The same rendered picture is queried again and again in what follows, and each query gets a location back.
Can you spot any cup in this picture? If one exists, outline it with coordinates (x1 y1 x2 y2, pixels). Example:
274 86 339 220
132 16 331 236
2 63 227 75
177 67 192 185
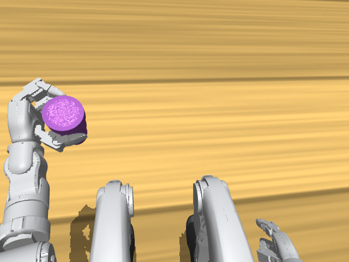
42 96 87 145

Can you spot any right robot foot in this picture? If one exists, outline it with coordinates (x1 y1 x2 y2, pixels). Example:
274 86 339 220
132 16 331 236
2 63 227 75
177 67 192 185
186 215 209 262

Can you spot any left robot hand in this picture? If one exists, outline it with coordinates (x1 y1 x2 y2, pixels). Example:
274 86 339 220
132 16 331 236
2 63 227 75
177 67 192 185
8 78 87 152

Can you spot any right robot hand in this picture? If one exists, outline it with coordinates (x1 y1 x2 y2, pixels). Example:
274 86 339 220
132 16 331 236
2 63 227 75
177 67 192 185
256 218 300 262

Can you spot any left robot arm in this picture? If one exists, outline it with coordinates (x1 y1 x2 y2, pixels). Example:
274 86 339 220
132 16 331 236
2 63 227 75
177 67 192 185
0 141 57 262

